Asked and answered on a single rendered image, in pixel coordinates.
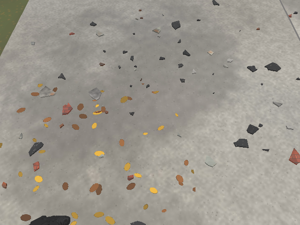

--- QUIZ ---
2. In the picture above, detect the left robot hand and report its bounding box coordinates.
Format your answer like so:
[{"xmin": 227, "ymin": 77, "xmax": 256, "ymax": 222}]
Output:
[{"xmin": 29, "ymin": 216, "xmax": 70, "ymax": 225}]

